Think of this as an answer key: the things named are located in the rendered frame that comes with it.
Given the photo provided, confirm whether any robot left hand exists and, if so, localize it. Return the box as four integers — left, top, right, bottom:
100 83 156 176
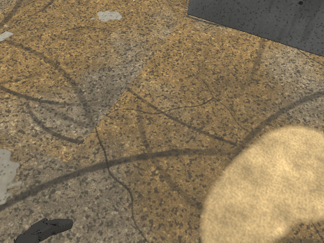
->
14 218 73 243

